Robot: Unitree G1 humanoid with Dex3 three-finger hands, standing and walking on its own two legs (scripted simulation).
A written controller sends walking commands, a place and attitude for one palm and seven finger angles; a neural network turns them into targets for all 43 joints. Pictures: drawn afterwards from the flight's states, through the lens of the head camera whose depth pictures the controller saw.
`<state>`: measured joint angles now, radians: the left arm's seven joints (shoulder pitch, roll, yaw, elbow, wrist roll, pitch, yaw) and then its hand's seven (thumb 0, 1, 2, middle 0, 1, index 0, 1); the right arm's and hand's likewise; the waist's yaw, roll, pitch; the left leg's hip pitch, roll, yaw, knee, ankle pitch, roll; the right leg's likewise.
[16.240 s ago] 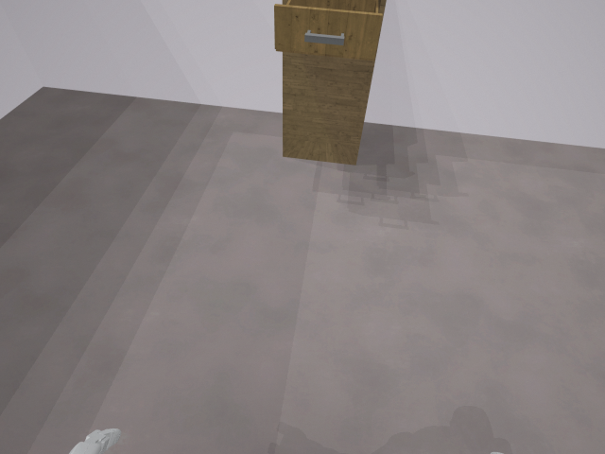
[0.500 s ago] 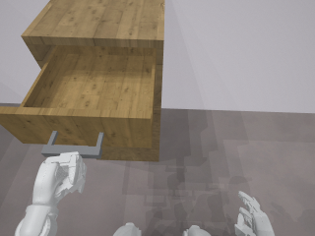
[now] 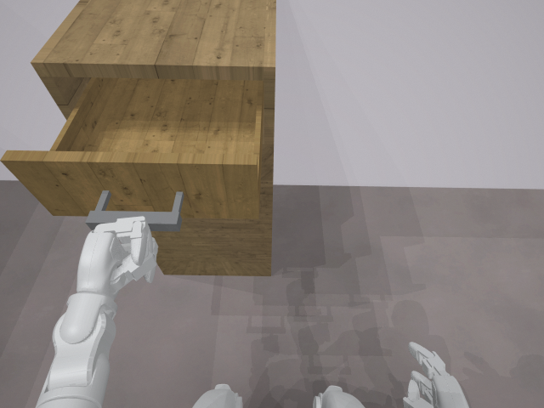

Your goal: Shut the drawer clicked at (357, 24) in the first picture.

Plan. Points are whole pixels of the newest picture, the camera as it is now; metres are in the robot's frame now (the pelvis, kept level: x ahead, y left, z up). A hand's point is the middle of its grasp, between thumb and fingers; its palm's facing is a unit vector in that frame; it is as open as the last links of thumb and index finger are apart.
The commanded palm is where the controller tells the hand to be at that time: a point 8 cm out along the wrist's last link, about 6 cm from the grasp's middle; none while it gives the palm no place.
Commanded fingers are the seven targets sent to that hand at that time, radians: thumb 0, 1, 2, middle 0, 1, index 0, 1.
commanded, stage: push the drawer shut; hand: left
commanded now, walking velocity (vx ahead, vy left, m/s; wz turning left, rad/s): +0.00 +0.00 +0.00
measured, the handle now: (138, 209) +0.39 +0.22 +0.05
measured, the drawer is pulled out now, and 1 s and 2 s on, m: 0.19 0.06 0.00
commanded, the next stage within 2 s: none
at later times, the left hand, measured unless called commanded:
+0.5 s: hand (159, 210) +0.39 +0.19 +0.05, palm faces +0.01 -1.00 -0.05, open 3.1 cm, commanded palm +0.37 +0.24 +0.06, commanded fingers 0.00 0.90 0.90 -1.40 -1.60 -1.40 -1.60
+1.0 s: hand (165, 183) +0.44 +0.19 +0.05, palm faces +0.02 -1.00 -0.04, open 3.2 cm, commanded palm +0.42 +0.24 +0.06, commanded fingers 0.00 0.90 0.90 -1.40 -1.60 -1.40 -1.60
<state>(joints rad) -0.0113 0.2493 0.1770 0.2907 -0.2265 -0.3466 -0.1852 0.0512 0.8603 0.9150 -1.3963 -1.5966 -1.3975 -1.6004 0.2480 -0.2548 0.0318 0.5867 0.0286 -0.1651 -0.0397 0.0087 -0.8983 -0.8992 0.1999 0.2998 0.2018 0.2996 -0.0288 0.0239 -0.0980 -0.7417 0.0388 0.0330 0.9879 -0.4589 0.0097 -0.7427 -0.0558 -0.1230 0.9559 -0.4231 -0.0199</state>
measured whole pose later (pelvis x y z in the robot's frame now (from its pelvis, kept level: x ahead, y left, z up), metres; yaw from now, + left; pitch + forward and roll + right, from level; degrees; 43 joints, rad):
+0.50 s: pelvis +0.00 +0.00 +0.00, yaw -1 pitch +14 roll -1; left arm -0.34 0.31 0.25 0.63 -0.20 -0.38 -0.20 0.01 0.82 0.89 -1.40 -1.60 -1.40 -1.60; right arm 0.28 -0.26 0.03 0.62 0.03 -0.09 -0.03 0.01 -0.90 -0.90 0.20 0.30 0.20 0.30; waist -0.06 0.01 -0.08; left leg -0.77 0.04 0.04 0.97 -0.45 0.01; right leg -0.77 -0.05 -0.11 0.93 -0.41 -0.02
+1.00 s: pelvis +0.00 +0.01 +0.00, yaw -2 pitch +17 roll -1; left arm -0.56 0.36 0.33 0.87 -0.15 -0.42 -0.21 0.03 0.80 0.88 -1.40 -1.60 -1.40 -1.60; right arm 0.31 -0.26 0.02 0.64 0.01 -0.03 -0.02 0.00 -0.90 -0.90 0.20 0.30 0.20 0.30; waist -0.10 0.01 -0.09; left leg -0.82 0.05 0.05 0.98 -0.46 0.02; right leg -0.82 -0.04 -0.10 0.93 -0.40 -0.01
